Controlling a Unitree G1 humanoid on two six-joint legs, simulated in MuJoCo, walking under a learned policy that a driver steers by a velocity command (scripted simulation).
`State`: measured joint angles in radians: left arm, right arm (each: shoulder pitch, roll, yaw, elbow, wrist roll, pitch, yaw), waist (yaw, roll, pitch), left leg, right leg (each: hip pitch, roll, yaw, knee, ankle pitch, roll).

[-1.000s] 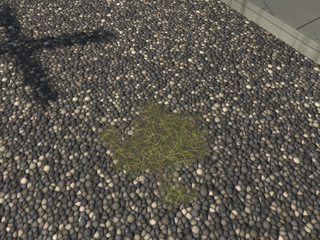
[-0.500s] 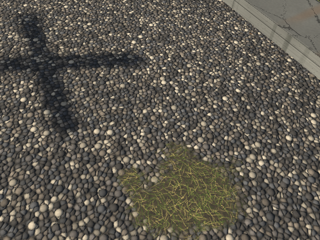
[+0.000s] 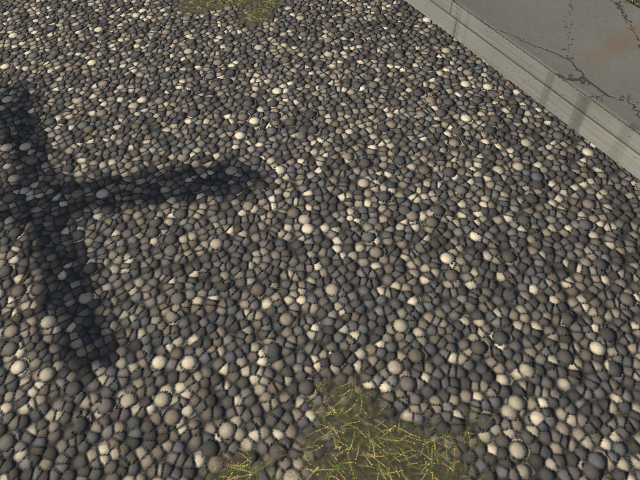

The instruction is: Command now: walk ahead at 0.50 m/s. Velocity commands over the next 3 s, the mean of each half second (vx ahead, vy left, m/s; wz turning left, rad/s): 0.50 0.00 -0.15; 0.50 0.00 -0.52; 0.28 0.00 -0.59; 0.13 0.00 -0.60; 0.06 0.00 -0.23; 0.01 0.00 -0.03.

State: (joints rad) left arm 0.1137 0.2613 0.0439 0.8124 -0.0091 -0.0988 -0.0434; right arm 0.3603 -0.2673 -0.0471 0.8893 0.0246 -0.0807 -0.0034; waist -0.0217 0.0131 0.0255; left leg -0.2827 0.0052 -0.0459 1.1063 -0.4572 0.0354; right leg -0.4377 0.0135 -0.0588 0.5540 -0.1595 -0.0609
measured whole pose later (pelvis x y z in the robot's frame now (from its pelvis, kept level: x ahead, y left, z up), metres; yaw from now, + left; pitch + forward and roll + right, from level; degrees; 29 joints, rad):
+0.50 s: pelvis +0.27 +0.04 +0.00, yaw -7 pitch +3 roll +0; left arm 0.41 0.27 0.05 0.94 -0.02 -0.05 0.01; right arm 0.03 -0.24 -0.05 0.74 0.00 -0.12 0.02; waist 0.07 -0.01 0.02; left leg -0.48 0.01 0.02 0.55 -0.11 0.02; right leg -0.14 0.02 0.08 0.78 -0.50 -0.03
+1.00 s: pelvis +0.51 -0.05 -0.01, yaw -24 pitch +1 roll +2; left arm 0.07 0.27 0.08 0.70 -0.02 -0.02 -0.05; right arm 0.30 -0.29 -0.09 0.92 0.02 -0.05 -0.02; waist -0.04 -0.01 0.05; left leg 0.01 0.13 0.28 0.59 -0.45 -0.06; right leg -0.51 -0.02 -0.06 0.63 -0.14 -0.11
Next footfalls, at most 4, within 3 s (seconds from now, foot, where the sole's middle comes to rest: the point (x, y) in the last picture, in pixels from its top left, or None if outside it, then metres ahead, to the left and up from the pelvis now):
0.46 left None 0.43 0.14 -0.76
0.98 right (426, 403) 0.62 -0.19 -0.76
1.46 left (400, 293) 0.90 -0.16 -0.76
1.90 right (458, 386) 0.65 -0.26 -0.76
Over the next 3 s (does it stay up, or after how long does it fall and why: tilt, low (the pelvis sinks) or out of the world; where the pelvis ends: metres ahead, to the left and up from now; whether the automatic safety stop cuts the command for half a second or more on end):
stays up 0.76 -0.33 0.01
